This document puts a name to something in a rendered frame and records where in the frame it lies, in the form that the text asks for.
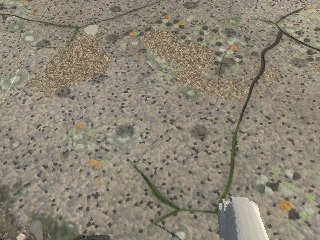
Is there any robot right thigh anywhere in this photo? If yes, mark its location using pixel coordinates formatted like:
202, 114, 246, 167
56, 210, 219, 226
218, 197, 269, 240

